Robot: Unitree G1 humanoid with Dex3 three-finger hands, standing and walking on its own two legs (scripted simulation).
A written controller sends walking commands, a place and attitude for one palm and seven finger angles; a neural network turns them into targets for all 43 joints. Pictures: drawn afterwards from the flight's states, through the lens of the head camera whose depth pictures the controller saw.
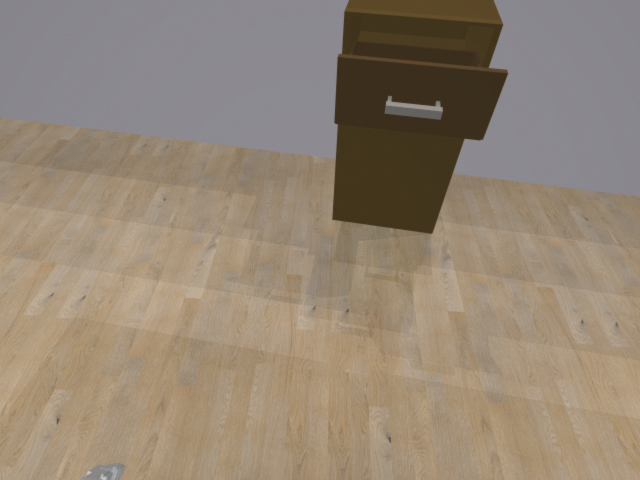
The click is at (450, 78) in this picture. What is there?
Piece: drawer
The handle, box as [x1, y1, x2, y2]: [384, 96, 442, 119]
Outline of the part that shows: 386,101 384,113 440,119 442,112 442,107 439,105 439,101 436,101 434,106 391,102 391,96 388,96 388,99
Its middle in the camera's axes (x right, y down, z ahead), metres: +0.23 -0.33 +0.97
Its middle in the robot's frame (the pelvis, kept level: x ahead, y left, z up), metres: +0.96 -0.18 -0.01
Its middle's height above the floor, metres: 0.76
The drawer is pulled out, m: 0.30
